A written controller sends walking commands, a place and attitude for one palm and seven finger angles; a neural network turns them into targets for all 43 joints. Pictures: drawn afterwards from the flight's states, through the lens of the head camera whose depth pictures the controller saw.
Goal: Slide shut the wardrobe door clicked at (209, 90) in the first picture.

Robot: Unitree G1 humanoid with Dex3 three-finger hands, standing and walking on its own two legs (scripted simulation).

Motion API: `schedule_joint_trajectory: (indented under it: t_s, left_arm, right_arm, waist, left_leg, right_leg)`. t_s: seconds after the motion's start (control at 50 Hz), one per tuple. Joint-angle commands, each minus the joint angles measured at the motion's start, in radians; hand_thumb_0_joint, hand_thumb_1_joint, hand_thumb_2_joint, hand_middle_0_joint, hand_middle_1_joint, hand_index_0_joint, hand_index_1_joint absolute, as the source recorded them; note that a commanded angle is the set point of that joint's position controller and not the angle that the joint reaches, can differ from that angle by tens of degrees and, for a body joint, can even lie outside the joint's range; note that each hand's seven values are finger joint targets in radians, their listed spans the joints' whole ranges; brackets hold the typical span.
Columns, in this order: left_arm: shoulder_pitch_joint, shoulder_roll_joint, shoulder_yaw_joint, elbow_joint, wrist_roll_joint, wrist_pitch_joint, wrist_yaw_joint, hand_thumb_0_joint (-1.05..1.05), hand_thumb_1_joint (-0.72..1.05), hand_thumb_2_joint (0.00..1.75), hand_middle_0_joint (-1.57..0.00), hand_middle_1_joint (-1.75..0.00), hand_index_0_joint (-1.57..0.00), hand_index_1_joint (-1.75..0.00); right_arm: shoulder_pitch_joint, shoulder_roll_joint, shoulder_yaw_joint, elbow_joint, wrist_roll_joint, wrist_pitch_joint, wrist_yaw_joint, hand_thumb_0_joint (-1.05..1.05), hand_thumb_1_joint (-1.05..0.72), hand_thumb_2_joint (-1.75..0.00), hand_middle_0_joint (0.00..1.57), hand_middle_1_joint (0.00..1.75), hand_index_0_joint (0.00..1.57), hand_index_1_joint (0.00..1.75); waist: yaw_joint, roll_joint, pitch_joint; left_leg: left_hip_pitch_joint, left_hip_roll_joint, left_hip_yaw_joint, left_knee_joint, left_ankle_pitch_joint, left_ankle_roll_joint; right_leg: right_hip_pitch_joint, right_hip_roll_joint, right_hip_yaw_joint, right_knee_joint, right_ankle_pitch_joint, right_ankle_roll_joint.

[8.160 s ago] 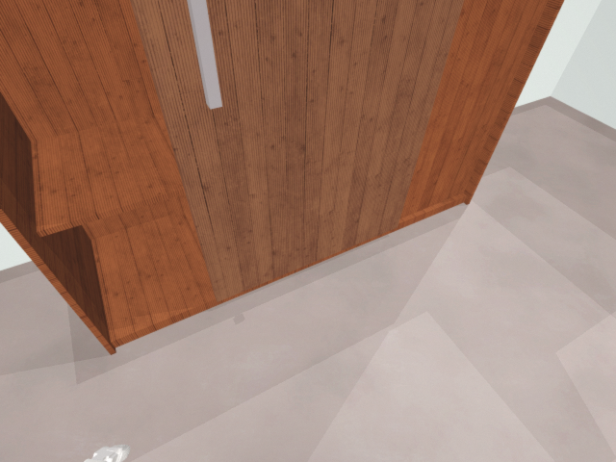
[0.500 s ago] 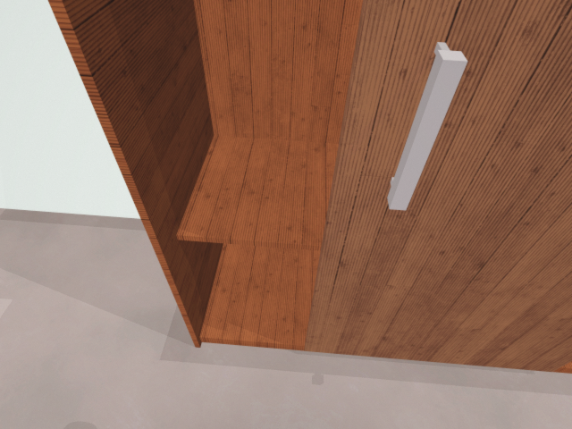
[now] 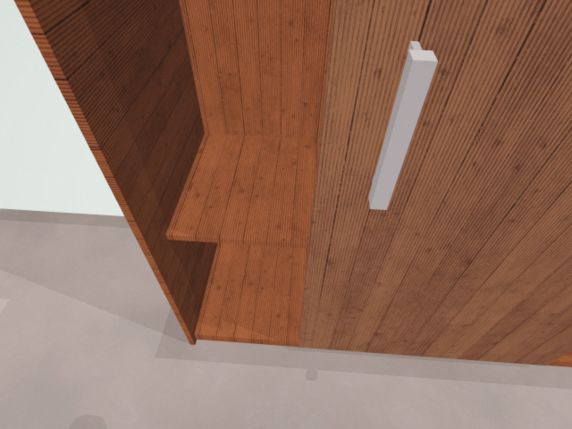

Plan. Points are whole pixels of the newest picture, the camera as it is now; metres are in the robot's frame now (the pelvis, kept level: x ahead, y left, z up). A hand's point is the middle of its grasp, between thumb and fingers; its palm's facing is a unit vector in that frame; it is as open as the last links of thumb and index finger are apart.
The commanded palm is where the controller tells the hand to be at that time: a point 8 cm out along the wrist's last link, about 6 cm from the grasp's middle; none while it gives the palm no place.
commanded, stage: come to a stop and stand still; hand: right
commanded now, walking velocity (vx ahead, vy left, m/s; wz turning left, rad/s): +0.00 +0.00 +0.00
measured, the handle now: (393, 134) +0.47 -0.12 +0.19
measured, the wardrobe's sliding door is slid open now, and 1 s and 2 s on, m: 0.37 0.37 0.37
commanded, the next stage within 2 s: look again from close up in 0.20 s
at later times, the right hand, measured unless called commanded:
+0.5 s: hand out of the picture -0.01 -0.17 -0.18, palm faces +0.02 +0.98 -0.17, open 7.4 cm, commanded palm none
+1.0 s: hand out of the picture -0.01 -0.15 -0.17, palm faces +0.03 +0.98 -0.17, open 7.4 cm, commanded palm none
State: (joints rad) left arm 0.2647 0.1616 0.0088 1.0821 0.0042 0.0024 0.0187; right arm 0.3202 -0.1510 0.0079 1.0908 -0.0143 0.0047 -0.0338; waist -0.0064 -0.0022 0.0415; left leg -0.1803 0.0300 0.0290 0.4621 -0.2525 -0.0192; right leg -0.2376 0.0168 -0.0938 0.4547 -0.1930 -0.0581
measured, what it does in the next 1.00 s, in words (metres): stands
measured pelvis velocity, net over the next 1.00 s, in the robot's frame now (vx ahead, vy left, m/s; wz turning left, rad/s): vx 0.02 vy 0.00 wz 0.01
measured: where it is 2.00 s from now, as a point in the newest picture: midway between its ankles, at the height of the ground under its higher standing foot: outside the picture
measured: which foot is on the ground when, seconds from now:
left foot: down 0.00-1.00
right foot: down 0.00-1.00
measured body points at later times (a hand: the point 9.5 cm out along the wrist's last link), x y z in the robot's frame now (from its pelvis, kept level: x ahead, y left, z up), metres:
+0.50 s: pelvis +0.01 -0.01 +0.00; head +0.01 +0.00 +0.45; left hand +0.00 +0.21 -0.16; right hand -0.01 -0.22 -0.16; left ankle +0.00 +0.13 -0.74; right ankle +0.04 -0.08 -0.74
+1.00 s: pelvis +0.02 +0.00 +0.00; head +0.02 +0.01 +0.45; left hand +0.00 +0.21 -0.16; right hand -0.01 -0.20 -0.16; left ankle +0.00 +0.13 -0.74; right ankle +0.04 -0.08 -0.74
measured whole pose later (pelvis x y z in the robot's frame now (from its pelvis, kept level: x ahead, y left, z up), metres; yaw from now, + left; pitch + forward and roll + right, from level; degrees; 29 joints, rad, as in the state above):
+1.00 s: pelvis +0.02 +0.00 +0.00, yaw +1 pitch -1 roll +0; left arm 0.31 0.13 0.00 1.13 0.00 -0.01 0.03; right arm 0.34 -0.11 0.01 1.14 -0.01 -0.01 -0.04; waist 0.00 -0.01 0.01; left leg -0.15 0.03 0.02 0.44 -0.26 -0.02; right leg -0.20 0.02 -0.10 0.42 -0.20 -0.05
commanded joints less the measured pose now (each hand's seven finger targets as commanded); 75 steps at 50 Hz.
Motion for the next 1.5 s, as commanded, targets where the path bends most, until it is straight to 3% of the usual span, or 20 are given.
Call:
schedule_joint_trajectory:
  t_s: [0.0,0.08,0.22,0.62,0.78,1.02,1.28,1.42,1.48]
  left_arm:
    - [0.044,0.101,0.021,-0.023,0.002,-0.018,0.003,0.0,0.9,0.9,-0.2,-0.3,-0.2,-0.3]
    - [0.046,0.098,0.018,-0.012,0.0,-0.02,0.004,0.0,0.9,0.9,-0.2,-0.3,-0.2,-0.3]
    - [0.049,0.094,0.017,0.001,-0.001,-0.017,0.004,0.0,0.9,0.9,-0.2,-0.3,-0.2,-0.3]
    - [0.093,0.068,0.014,0.025,-0.001,-0.019,0.01,0.0,0.9,0.9,-0.2,-0.3,-0.2,-0.3]
    - [0.11,0.058,0.011,0.029,0.0,-0.026,0.014,0.0,0.9,0.9,-0.2,-0.3,-0.2,-0.3]
    - [0.112,0.051,0.009,0.035,-0.002,-0.022,0.015,0.0,0.9,0.9,-0.2,-0.3,-0.2,-0.3]
    - [0.127,0.044,0.005,0.037,0.001,-0.021,0.018,0.0,0.9,0.9,-0.2,-0.3,-0.2,-0.3]
    - [0.132,0.041,0.005,0.039,-0.001,-0.018,0.018,0.0,0.9,0.9,-0.2,-0.3,-0.2,-0.3]
    - [0.141,0.04,0.003,0.04,0.001,-0.02,0.018,0.0,0.9,0.9,-0.2,-0.3,-0.2,-0.3]
  right_arm:
    - [0.063,-0.083,-0.016,-0.018,-0.005,-0.023,-0.011,0.0,-0.9,-0.9,0.2,0.3,0.2,0.3]
    - [0.07,-0.082,-0.014,-0.004,-0.004,-0.026,-0.012,0.0,-0.9,-0.9,0.2,0.3,0.2,0.3]
    - [0.084,-0.076,-0.013,0.011,-0.006,-0.024,-0.013,0.0,-0.9,-0.9,0.2,0.3,0.2,0.3]
    - [0.092,-0.061,-0.016,0.022,-0.004,-0.024,-0.015,0.0,-0.9,-0.9,0.2,0.3,0.2,0.3]
    - [0.098,-0.049,-0.019,0.028,-0.004,-0.026,-0.016,0.0,-0.9,-0.9,0.2,0.3,0.2,0.3]
    - [0.105,-0.051,-0.017,0.037,-0.004,-0.03,-0.016,0.0,-0.9,-0.9,0.2,0.3,0.2,0.3]
    - [0.11,-0.044,-0.019,0.043,-0.003,-0.029,-0.015,0.0,-0.9,-0.9,0.2,0.3,0.2,0.3]
    - [0.117,-0.046,-0.019,0.043,-0.002,-0.032,-0.015,0.0,-0.9,-0.9,0.2,0.3,0.2,0.3]
    - [0.116,-0.045,-0.02,0.042,-0.002,-0.032,-0.015,0.0,-0.9,-0.9,0.2,0.3,0.2,0.3]
  waist:
    - [0.008,-0.007,0.034]
    - [0.009,0.005,0.021]
    - [0.004,0.006,0.057]
    - [0.003,0.002,0.051]
    - [0.008,0.005,0.024]
    - [0.007,0.02,0.054]
    - [0.008,-0.006,0.053]
    - [0.006,0.029,0.064]
    - [0.01,0.007,0.052]
  left_leg:
    - [-0.079,0.061,-0.067,-0.088,0.012,0.032]
    - [-0.073,0.067,-0.073,-0.092,0.036,0.032]
    - [-0.079,0.066,-0.07,-0.103,0.014,0.032]
    - [-0.079,0.065,-0.071,-0.103,0.018,0.035]
    - [-0.066,0.067,-0.074,-0.094,0.072,0.037]
    - [-0.075,0.069,-0.082,-0.118,0.055,0.041]
    - [-0.074,0.068,-0.082,-0.123,0.045,0.046]
    - [-0.076,0.068,-0.085,-0.139,0.025,0.047]
    - [-0.07,0.069,-0.086,-0.128,0.049,0.049]
  right_leg:
    - [0.027,-0.131,0.166,-0.156,-0.094,0.012]
    - [0.048,-0.127,0.154,-0.143,-0.043,0.014]
    - [0.025,-0.126,0.161,-0.163,-0.081,0.015]
    - [0.035,-0.125,0.156,-0.155,-0.056,0.016]
    - [0.066,-0.126,0.143,-0.138,0.032,0.015]
    - [0.057,-0.121,0.136,-0.127,0.028,0.018]
    - [0.06,-0.121,0.135,-0.128,0.02,0.02]
    - [0.047,-0.116,0.131,-0.114,0.017,0.021]
    - [0.053,-0.117,0.13,-0.111,0.043,0.023]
